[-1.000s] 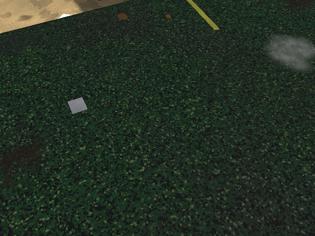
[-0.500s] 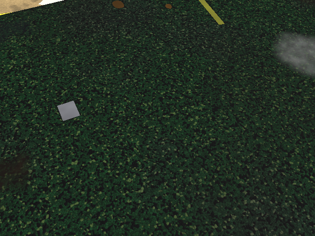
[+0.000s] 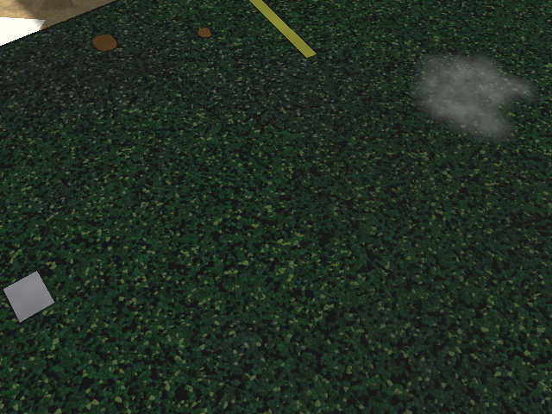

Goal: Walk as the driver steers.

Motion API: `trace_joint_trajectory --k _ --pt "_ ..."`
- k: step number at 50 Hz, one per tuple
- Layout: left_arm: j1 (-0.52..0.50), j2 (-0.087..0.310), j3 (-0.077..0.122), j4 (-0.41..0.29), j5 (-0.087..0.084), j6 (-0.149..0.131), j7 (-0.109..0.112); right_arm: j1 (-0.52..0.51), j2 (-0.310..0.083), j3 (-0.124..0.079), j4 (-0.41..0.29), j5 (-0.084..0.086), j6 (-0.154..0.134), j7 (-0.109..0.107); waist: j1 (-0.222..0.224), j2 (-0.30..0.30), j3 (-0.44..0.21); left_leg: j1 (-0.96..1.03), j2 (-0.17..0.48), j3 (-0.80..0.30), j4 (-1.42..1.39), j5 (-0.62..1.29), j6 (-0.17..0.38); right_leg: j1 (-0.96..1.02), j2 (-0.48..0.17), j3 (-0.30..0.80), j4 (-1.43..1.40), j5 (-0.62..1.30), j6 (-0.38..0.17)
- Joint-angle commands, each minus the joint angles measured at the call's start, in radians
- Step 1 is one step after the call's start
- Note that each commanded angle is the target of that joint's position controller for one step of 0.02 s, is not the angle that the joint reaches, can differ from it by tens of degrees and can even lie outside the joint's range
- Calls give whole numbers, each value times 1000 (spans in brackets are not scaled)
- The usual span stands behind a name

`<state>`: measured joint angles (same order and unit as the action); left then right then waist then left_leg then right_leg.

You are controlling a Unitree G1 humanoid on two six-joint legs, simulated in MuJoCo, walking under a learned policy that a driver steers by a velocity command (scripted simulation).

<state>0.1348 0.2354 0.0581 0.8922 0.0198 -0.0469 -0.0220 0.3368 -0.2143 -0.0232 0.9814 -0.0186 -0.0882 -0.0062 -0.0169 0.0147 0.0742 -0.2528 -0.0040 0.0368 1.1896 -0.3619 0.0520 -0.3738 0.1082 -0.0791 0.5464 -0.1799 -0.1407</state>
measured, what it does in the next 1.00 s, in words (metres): walks ahead, turning right: left foot, then right foot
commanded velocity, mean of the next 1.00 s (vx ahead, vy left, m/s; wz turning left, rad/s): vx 0.50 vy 0.00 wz -0.52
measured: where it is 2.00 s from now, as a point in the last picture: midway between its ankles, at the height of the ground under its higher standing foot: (399, 221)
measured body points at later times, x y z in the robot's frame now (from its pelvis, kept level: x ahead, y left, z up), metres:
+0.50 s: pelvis +0.28 +0.03 +0.00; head +0.32 +0.02 +0.45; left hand +0.33 +0.31 -0.13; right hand +0.44 -0.26 -0.08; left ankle +0.40 +0.10 -0.73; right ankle +0.10 -0.03 -0.67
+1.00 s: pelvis +0.51 -0.09 +0.00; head +0.54 -0.12 +0.44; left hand +0.82 -0.03 -0.09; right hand +0.33 -0.28 -0.14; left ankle +0.41 +0.10 -0.70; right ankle +0.55 -0.20 -0.73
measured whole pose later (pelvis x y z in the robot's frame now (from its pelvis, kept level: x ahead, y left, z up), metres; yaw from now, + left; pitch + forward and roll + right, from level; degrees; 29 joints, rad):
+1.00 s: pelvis +0.51 -0.09 +0.00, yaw -33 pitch +2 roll +1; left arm 0.01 0.23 0.02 0.71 0.06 -0.04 -0.05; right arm 0.44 -0.23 -0.03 0.92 -0.01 -0.05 0.00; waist -0.07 0.00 0.06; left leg -0.03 0.09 0.22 0.68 -0.49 -0.01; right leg -0.45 0.04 -0.08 0.57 -0.14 -0.13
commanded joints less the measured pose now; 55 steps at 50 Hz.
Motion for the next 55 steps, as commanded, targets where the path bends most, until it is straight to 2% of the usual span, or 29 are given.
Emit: trace_joint_trajectory --k 1,3,6,11,16,18,19,20,21,22,23,24,25,26,27,29,32,38,42,44,45,47,48,49,50,51,52,53,55 --pt "121 116 35 1 -13 -4 13 -43 -126 -29 -113 -13 -18 3 14 25 -50 -360 92 -93 46 66 -14 289 -319 463 -312 216 -177" --pt "132 110 29 5 -18 -20 16 -27 -98 -24 -121 -32 19 8 -16 1 -65 -292 97 -83 -31 61 -45 218 -271 394 -325 299 -160" --pt "181 153 40 13 -21 -29 18 -111 -89 -22 -165 -34 43 15 -7 -24 -44 -331 99 -51 -152 133 -84 175 -230 356 -353 298 -151" --pt "290 153 41 19 -20 -18 19 -320 -96 -18 -249 -24 47 22 71 -63 -29 -410 79 -42 -383 327 -106 254 -198 372 -336 314 -87" --pt "362 164 43 15 -4 -9 31 -457 -106 -6 -315 -13 36 28 120 -83 -29 -421 33 -46 -529 327 -90 380 -217 426 -261 413 -81" --pt "347 178 47 3 0 -8 40 -450 -122 -7 -329 -8 26 27 102 -95 -30 -351 19 -62 -601 295 -72 392 -232 456 -222 446 -63" --pt "315 189 50 -9 1 -9 43 -404 -135 -11 -322 -6 21 25 72 -102 -37 -261 7 -64 -646 264 -59 365 -231 460 -194 473 -44" --pt "278 202 53 -23 2 -11 41 -321 -156 -19 -299 -3 15 18 30 -106 -67 -122 -19 -58 -679 223 -42 323 -216 456 -132 556 -21" --pt "257 209 55 -29 -3 -18 33 -192 -183 -31 -262 -4 4 8 -30 -73 -132 57 -31 -48 -736 235 -20 288 -173 432 9 604 2" --pt "252 181 48 -45 -16 -28 21 -47 -235 -47 -242 -19 -9 -8 -91 -6 -243 290 90 -157 -761 167 21 180 -111 383 228 463 25" --pt "308 74 23 -77 -38 -33 21 55 -309 -63 -248 -44 -6 -24 -88 152 -378 538 373 -474 -784 48 77 -39 -14 265 506 -98 49" --pt "382 110 27 -97 -33 -23 24 12 -334 -76 -244 -33 14 -20 -22 310 -423 553 475 -852 -904 -33 176 -223 27 196 664 -392 53" --pt "341 160 33 -62 -5 -4 30 -71 -221 -57 -266 -25 23 -15 -1 105 -249 403 431 -728 -914 -145 164 -279 -65 202 729 -292 51" --pt "263 153 32 -68 4 0 17 -121 -146 -39 -272 -16 22 -10 -6 11 -136 268 365 -553 -936 -87 141 -263 -94 186 695 -207 58" --pt "237 131 31 -77 4 5 7 -138 -123 -31 -266 -21 19 -8 11 19 -88 188 318 -427 -964 34 114 -236 -121 177 654 -168 66" --pt "222 113 28 -86 21 28 -11 -101 -123 -30 -236 -13 3 -8 26 80 -59 120 265 -271 -989 214 95 -205 -148 159 623 -144 80" --pt "155 95 21 -125 18 45 -28 -54 -134 -38 -211 2 -23 2 31 78 -65 141 272 -168 -1017 379 110 -264 -160 148 609 -83 90" --pt "-48 65 -2 -207 13 41 -53 -1 -139 -43 -176 -1 -20 6 2 68 -20 163 227 37 -1041 477 91 -311 -172 82 357 130 109" --pt "-169 53 -18 -255 18 36 -63 69 -167 -49 -144 -1 -12 0 -35 66 7 211 252 91 -1030 528 78 -233 -157 14 152 125 77" --pt "-186 60 -19 -263 25 33 -56 107 -179 -50 -119 -2 0 -3 -38 70 9 273 271 103 -989 630 76 -198 -129 -9 89 48 49" --pt "-175 65 -17 -260 29 31 -50 117 -189 -51 -108 -3 7 -4 -29 76 0 299 276 116 -939 765 73 -156 -104 -23 61 -3 31" --pt "-43 87 -5 -216 37 19 -36 130 -212 -50 -90 -3 22 -7 34 87 -85 322 276 146 -727 1025 63 31 -36 -38 -7 -60 -13" --pt "115 108 9 -159 46 7 -25 123 -205 -44 -93 4 28 -7 105 55 -174 240 249 181 -534 963 44 254 -22 -26 -79 -2 -37" --pt "279 183 31 -124 61 1 -8 115 -162 -29 -133 6 26 -5 167 -40 -304 19 217 185 -251 589 24 533 -229 217 -84 -90 -84" --pt "280 285 50 -127 41 6 4 184 -64 -10 -183 21 24 16 100 -261 -404 -363 33 143 85 -222 -26 776 -534 727 -174 -14 -220" --pt "296 265 53 -129 7 15 15 56 -181 -43 -183 6 29 7 151 -85 -360 -436 42 -21 154 -144 -19 709 -500 703 -212 93 -206" --pt "222 221 40 -114 1 11 21 -3 -161 -39 -204 19 20 12 110 -79 -220 -461 83 -44 121 -44 -7 586 -450 516 -219 219 -178" --pt "178 165 25 -107 1 3 19 0 -142 -33 -193 20 13 14 68 -47 -143 -411 108 -45 39 6 -6 455 -397 415 -248 313 -138" --pt "113 106 6 -101 -3 -13 18 70 -121 -31 -152 -6 41 21 -4 -58 -99 -292 127 -49 -50 41 -20 306 -325 278 -309 336 -81"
